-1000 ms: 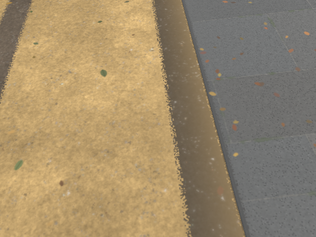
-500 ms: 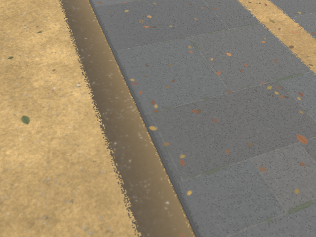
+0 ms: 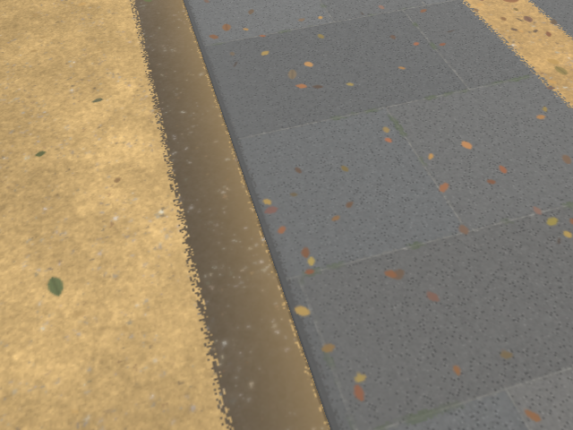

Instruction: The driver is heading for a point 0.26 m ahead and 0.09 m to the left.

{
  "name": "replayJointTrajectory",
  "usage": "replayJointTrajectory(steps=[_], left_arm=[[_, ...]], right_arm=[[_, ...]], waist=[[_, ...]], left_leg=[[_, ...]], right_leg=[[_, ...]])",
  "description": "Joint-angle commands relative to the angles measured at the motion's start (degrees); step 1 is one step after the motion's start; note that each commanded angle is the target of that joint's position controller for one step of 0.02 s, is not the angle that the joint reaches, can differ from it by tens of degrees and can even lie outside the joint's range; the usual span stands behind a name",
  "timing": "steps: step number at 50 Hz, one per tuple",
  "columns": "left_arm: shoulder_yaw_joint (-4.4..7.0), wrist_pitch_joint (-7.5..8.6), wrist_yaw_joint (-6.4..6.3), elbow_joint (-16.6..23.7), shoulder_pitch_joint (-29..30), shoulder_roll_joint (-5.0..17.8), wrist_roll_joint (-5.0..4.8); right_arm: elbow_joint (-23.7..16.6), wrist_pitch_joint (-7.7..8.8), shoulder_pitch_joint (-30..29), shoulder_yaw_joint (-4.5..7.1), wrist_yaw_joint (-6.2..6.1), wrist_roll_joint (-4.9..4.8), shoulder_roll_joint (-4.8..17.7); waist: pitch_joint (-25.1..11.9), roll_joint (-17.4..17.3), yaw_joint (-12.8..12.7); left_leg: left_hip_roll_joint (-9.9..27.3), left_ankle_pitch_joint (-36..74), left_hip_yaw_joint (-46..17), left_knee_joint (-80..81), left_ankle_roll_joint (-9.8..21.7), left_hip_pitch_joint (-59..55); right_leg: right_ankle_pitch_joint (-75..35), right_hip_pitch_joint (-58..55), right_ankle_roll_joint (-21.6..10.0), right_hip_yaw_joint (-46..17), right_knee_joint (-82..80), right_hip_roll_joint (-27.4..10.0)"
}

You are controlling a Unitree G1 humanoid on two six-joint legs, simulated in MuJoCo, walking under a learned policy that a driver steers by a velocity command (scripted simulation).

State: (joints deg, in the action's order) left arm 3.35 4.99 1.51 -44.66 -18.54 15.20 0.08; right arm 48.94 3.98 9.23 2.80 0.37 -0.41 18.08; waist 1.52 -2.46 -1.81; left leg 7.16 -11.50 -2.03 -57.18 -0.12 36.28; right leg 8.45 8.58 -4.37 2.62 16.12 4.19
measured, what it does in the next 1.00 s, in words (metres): walks ahead: left foot, then right foot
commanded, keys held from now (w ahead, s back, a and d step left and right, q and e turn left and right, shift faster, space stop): w+q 0.06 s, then no key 0.94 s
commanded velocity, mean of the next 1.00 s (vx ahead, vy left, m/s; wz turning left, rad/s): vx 0.15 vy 0.00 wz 0.03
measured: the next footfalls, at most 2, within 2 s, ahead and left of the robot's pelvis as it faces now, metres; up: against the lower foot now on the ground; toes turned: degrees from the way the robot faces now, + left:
left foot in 0.26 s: +0.32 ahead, +0.15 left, +0.00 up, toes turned +3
right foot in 0.58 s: +0.28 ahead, -0.10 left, +0.00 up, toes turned +2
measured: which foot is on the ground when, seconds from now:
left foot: up 0.00-0.24, down 0.26-1.00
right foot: down 0.00-0.28, up 0.30-0.56, down 0.58-1.00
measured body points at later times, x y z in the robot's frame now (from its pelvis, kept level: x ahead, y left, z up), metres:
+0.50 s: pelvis +0.19 +0.06 -0.01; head +0.23 +0.07 +0.44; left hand +0.28 +0.33 -0.15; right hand +0.34 -0.19 -0.13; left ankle +0.28 +0.15 -0.75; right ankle +0.21 -0.11 -0.72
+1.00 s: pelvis +0.26 +0.03 -0.01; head +0.27 +0.03 +0.44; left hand +0.31 +0.29 -0.15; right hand +0.36 -0.23 -0.15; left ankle +0.28 +0.15 -0.75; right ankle +0.24 -0.10 -0.75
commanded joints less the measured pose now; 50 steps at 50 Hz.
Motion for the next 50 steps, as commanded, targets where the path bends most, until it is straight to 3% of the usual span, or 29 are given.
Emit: replayJointTrajectory(steps=[1, 3, 5, 8, 10, 12, 13, 14, 15, 16, 17, 18, 19, 22, 26, 28, 29, 30, 31, 33, 38, 50], left_arm=[[1.9, 1.21, -0.71, 3.3, 3.4, 8.3, -0.03], [2.04, 1.15, -1.05, 2.4, 2.5, 9.1, 0.06], [1.93, 0.85, -1.36, 0.6, 0.1, 9.4, -0.14], [1.91, -0.41, -1.69, -1.6, -1.9, 9.8, -0.36], [2.08, -1.19, -2.04, -2.3, -1.1, 10.5, -0.59], [1.96, -1.84, -2.42, -2.5, 0.9, 10.4, -0.74], [1.16, -1.68, -2.59, -1.9, -1.2, 8.6, 0.3], [-0.76, -1.16, -2.05, -2.3, -9.4, 3.2, 1.18], [-0.79, -1.18, -1.69, -4.5, -11.7, 3.8, 0.23], [0.45, -1.6, -1.6, -3.9, -8.1, 8.6, -1.36], [0.63, -2.32, -2.15, -3.0, -3.3, 8.7, -1.84], [0.78, -3.36, -2.9, -2.6, -0.4, 8.1, -1.23], [0.98, -4.57, -3.54, -2.7, -0.2, 7.7, -0.58], [0.24, -6.23, -4.58, -4.0, -2.5, 4.4, 0.0], [0.25, -6.57, -4.39, -5.0, -0.5, 4.4, 0.28], [0.25, -6.48, -4.06, -5.5, 0.4, 4.1, 1.18], [0.23, -6.36, -4.07, -5.0, 1.3, 4.7, 1.71], [0.44, -6.17, -4.27, -4.3, 2.3, 6.9, 1.6], [1.31, -5.94, -4.16, -5.6, 3.9, 9.8, 0.86], [0.22, -4.62, -3.8, -5.9, 5.6, 5.1, 1.25], [0.04, -3.01, -3.67, -8.0, 4.5, 5.1, 0.34], [-0.47, -3.92, -3.76, -12.0, 4.5, 4.3, 0.11]], right_arm=[[-2.8, 0.09, -0.2, 0.26, 0.25, 0.34, 2.0], [-3.5, 0.44, -3.6, -0.17, 0.83, -0.05, 1.4], [-5.0, 0.85, -8.1, -0.56, 1.22, 0.34, 0.8], [-6.5, 1.31, -10.3, -0.44, 2.08, 0.46, 1.5], [-6.5, 1.45, -8.7, 0.13, 2.5, 0.64, 3.2], [-3.6, 1.69, 0.2, 1.46, 2.17, 1.33, 5.9], [-2.5, 1.76, 5.3, 2.38, 1.59, 2.01, 9.9], [-2.2, 1.01, 8.2, 2.19, 0.95, 3.29, 11.5], [-1.6, 0.24, 9.0, 0.9, 1.05, 1.63, 6.4], [-2.1, -0.24, 5.7, 0.62, 1.37, 0.46, 5.6], [-2.8, -0.54, 1.3, 0.43, 1.23, 0.42, 4.6], [-3.1, -0.69, -2.2, -0.1, 1.1, 0.73, 3.2], [-3.2, -0.84, -4.8, -0.36, 0.92, 1.2, 2.4], [-2.7, -1.27, -7.8, 0.17, 0.63, 2.36, 3.3], [-1.1, -1.86, -7.7, 0.22, -0.14, 1.45, 3.6], [-0.3, -2.34, -7.6, -0.33, -0.28, 1.0, 2.3], [0.6, -2.41, -6.0, -0.8, -0.23, 1.1, 1.1], [1.0, -2.47, -4.8, -0.83, -0.17, 1.43, 1.1], [1.0, -2.78, -3.1, -0.46, -0.4, 1.17, 1.1], [1.7, -3.12, -3.8, -0.34, -0.98, 1.33, 1.8], [4.0, -3.24, -2.7, -0.37, -1.16, 1.11, 1.2], [8.1, -4.2, -2.4, -0.11, -1.78, 0.45, 1.7]], waist=[[0.6, 5.2, 2.0], [1.4, 5.2, 0.5], [2.6, 4.3, -1.0], [1.1, 5.5, -1.3], [-0.7, 6.7, 0.4], [-5.7, 6.2, 5.3], [-12.1, 1.7, 6.2], [-21.1, -9.3, 3.5], [-28.2, -10.1, 4.1], [-22.8, -5.9, 4.5], [-16.0, -2.7, 3.8], [-10.6, -0.7, 2.8], [-8.5, -1.5, 1.1], [-7.6, -5.3, -0.8], [-8.1, -4.2, -0.4], [-5.5, -3.3, -0.9], [-3.6, -2.1, -0.6], [-1.4, 0.9, 0.8], [0.7, 8.5, 3.6], [0.9, 8.9, 3.1], [-1.8, 5.4, 2.3], [-2.8, 2.4, 1.8]], left_leg=[[1.3, 10.3, -1.3, 8.8, -0.9, 2.3], [0.1, 16.8, 0.0, 15.8, -0.5, 0.1], [-1.6, 20.0, 1.5, 21.2, -0.2, -3.0], [-3.6, 18.7, 1.6, 26.0, 1.2, -4.8], [-4.8, 14.6, 1.2, 28.1, 2.7, -7.3], [-7.2, 18.3, 3.1, 32.4, 4.7, -19.0], [-1.1, 41.9, -1.7, 29.3, 7.1, -31.8], [13.5, 60.2, -19.0, 25.5, 18.0, -52.7], [16.6, 60.1, -26.0, 27.8, 22.5, -54.3], [13.9, 48.7, -21.6, 30.4, 20.3, -47.8], [11.2, 38.2, -17.6, 32.7, 17.5, -41.1], [9.4, 30.8, -14.9, 35.5, 15.7, -33.1], [7.8, 24.4, -12.7, 38.1, 14.3, -25.9], [4.6, 16.1, -8.1, 42.0, 13.4, -16.8], [3.7, -2.4, -7.1, 43.6, 11.6, -15.0], [1.6, -15.2, -6.6, 43.7, 8.4, -11.9], [0.2, -19.6, -6.2, 43.2, 5.8, -11.0], [-2.0, -19.5, -4.9, 40.6, 3.6, -11.2], [-5.6, -14.8, -0.5, 38.9, 2.1, -15.6], [-5.7, -7.3, 0.3, 35.0, 1.9, -22.9], [-5.4, 2.7, 0.6, 33.1, 2.9, -23.8], [-5.1, 12.8, 0.8, 31.2, 2.6, -26.9]], right_leg=[[-9.6, 0.4, -9.2, -9.7, -10.1, -15.3], [-9.3, 0.5, -7.7, -5.9, -10.6, -14.4], [-15.5, 0.6, -6.9, -3.9, -9.2, -13.9], [-24.2, -5.3, -5.6, -3.4, -3.8, -15.2], [-27.7, -8.9, -4.3, -4.6, 0.7, -16.4], [-34.9, -9.5, -1.5, -3.4, 12.1, -13.3], [-25.1, -3.8, 1.3, -1.2, 23.0, -9.7], [9.3, 14.5, 5.8, -0.8, 43.4, -2.9], [32.0, 17.2, 7.4, -8.2, 51.7, -1.4], [31.6, 19.7, 7.3, -10.2, 54.3, -4.0], [29.0, 22.4, 7.4, -8.4, 52.8, -6.0], [26.1, 22.3, 7.7, -7.4, 49.0, -7.6], [23.1, 18.1, 7.9, -7.4, 44.6, -9.1], [18.1, 8.2, 8.3, -5.0, 33.0, -8.2], [6.0, 1.1, 6.8, -3.7, 21.0, -7.6], [2.1, -2.7, 5.5, -2.8, 14.4, -6.9], [0.9, -3.0, 4.4, -4.8, 10.7, -8.6], [2.5, -0.9, 3.0, -7.8, 7.5, -11.6], [14.4, 7.6, 1.8, -7.5, 6.7, -10.5], [17.2, 12.9, 3.4, -7.1, 3.6, -9.6], [2.4, 6.7, 4.6, -5.6, 7.1, -8.6], [-5.7, 3.3, 4.2, -3.9, 8.4, -7.3]])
